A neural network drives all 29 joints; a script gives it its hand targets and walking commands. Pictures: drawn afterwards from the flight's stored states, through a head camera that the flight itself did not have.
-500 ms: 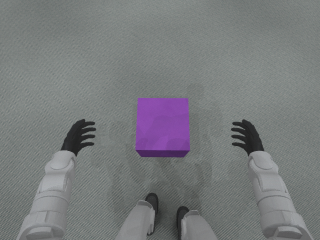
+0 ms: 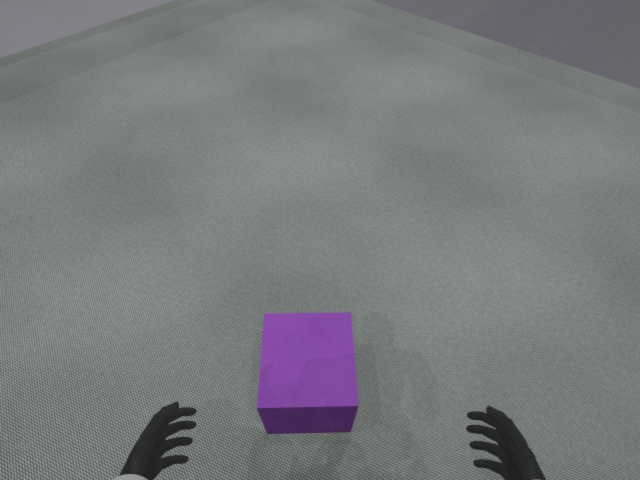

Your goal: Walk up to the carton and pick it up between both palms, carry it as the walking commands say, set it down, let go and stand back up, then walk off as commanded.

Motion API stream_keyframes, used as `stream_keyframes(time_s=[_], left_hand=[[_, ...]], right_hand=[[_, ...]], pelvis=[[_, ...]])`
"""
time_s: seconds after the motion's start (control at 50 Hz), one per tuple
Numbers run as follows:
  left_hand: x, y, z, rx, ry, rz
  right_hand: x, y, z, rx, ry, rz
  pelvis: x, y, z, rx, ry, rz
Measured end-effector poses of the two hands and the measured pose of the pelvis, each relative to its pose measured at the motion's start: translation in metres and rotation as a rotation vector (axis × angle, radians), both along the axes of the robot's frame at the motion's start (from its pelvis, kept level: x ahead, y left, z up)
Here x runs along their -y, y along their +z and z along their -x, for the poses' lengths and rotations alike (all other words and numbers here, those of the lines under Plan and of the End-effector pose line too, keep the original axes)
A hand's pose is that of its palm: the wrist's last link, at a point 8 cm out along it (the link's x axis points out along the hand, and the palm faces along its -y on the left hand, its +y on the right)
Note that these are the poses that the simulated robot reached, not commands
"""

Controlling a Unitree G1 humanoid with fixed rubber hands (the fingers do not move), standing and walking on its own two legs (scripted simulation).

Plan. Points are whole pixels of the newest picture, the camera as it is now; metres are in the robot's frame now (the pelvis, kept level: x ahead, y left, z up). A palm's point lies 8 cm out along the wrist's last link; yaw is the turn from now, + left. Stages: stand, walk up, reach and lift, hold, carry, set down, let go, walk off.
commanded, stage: let go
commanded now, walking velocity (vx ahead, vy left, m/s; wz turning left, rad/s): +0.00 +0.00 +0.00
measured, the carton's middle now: (308, 374) +0.48 +0.05 -0.64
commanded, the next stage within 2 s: stand in 0.32 s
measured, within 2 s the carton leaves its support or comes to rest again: neither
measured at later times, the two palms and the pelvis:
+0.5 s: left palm (113, 463) +0.16 +0.27 -0.08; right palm out of the picture +0.15 -0.27 -0.08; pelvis +0.01 +0.00 +0.00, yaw -1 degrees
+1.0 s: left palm (92, 475) +0.15 +0.30 -0.09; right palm out of the picture +0.13 -0.29 -0.09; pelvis +0.03 +0.01 +0.00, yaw -2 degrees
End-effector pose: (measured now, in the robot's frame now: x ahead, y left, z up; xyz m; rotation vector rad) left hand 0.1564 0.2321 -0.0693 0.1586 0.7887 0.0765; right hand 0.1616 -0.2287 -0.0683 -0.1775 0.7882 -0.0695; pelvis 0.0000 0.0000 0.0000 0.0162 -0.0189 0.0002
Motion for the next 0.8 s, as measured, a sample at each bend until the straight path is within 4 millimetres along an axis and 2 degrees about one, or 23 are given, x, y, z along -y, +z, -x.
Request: stream_keyframes(time_s=[0.2,0.32,0.42,0.56,0.66,0.8], left_hand=[[0.004,0.004,-0.009,-0.001,-0.021,-0.006],[0.001,0.002,-0.008,-0.026,-0.013,-0.023],[-0.021,-0.005,-0.007,-0.028,0.003,-0.116],[-0.05,-0.011,-0.01,-0.058,0.02,-0.175],[-0.058,-0.017,-0.011,-0.094,0.015,-0.188],[-0.062,-0.023,-0.009,-0.137,0.004,-0.193]], right_hand=[[-0.001,0.002,0.001,-0.006,-0.001,-0.012],[-0.002,-0.001,0.002,-0.007,-0.013,-0.017],[0.021,-0.012,0.01,-0.067,-0.028,0.096],[0.054,-0.01,0.014,-0.12,-0.072,0.196],[0.062,-0.007,0.01,-0.136,-0.088,0.224],[0.06,-0.01,0.011,-0.162,-0.1,0.226]], pelvis=[[0.001,-0.001,-0.001,0.076,-0.005,-0.002],[-0.001,-0.002,-0.003,0.078,-0.008,0.0],[0.0,-0.004,-0.008,0.02,-0.009,0.008],[-0.002,-0.003,-0.018,-0.012,-0.016,0.013],[-0.005,-0.001,-0.024,-0.017,-0.021,0.014],[-0.009,0.0,-0.028,-0.017,-0.026,0.014]])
